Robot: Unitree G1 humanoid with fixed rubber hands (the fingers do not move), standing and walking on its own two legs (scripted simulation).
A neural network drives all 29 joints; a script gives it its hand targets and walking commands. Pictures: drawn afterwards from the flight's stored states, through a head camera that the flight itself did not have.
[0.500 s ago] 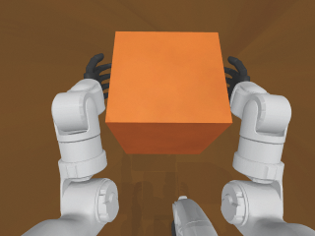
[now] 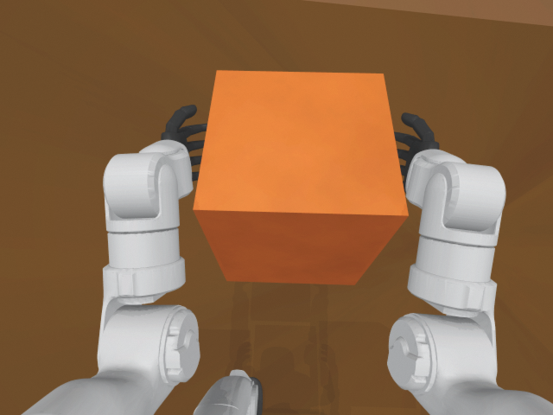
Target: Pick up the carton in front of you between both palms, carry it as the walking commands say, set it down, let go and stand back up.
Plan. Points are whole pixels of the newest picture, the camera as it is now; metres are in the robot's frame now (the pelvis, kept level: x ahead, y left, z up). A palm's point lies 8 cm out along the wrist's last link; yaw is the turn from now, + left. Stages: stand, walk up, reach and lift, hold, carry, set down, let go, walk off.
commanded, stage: carry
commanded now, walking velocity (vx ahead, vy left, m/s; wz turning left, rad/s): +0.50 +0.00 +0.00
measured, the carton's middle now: (294, 191) +0.40 +0.03 +0.09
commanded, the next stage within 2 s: none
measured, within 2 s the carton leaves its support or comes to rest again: neither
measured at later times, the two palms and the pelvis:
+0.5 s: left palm (239, 23) +0.68 +0.14 +0.19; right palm (415, 26) +0.69 -0.15 +0.20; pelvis +0.31 -0.01 +0.04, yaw +0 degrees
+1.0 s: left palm out of the picture +1.00 +0.14 +0.24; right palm out of the picture +0.96 -0.15 +0.24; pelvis +0.61 +0.03 +0.09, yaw -1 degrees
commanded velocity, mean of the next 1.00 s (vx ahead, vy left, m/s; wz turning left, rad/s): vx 0.50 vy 0.00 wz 0.00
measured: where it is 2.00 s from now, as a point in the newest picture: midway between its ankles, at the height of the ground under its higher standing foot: (301, 143)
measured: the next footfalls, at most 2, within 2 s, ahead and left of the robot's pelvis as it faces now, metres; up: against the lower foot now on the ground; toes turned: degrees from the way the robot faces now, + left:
left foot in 0.02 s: +0.19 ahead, +0.10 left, +0.03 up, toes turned +4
right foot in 0.40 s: +0.42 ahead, -0.10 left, +0.06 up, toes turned -6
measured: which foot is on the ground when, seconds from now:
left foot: up 0.00-0.00, down 0.02-0.44, up 0.46-0.76, down 0.78-1.00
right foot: down 0.00-0.06, up 0.08-0.38, down 0.40-0.82, up 0.84-1.00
